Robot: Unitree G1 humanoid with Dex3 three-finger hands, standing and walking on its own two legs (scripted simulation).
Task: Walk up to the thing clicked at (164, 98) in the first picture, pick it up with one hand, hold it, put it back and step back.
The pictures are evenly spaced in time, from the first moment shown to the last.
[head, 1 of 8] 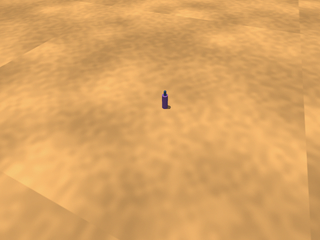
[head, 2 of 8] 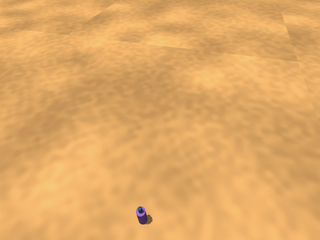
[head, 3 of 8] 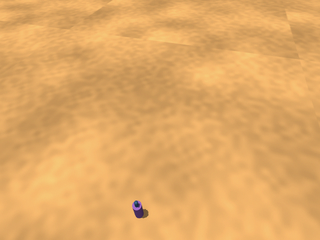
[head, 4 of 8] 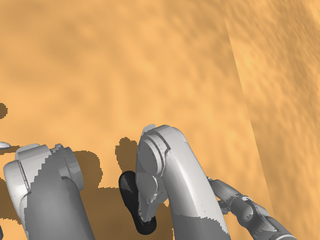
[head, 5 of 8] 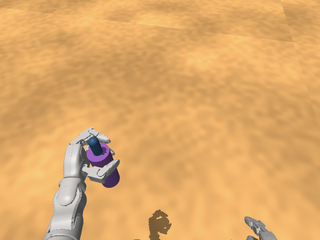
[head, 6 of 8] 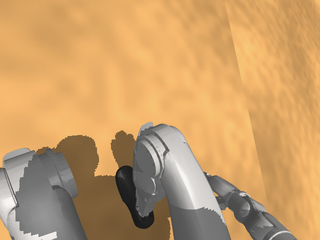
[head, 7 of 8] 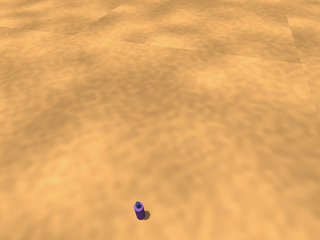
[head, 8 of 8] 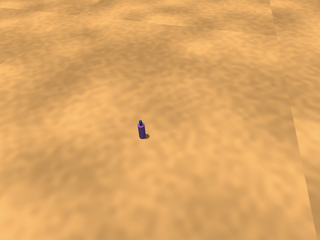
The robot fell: no
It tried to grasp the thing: yes
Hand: left
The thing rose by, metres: 0.67
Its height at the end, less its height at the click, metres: +0.00
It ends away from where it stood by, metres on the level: 0.02
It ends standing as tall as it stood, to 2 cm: yes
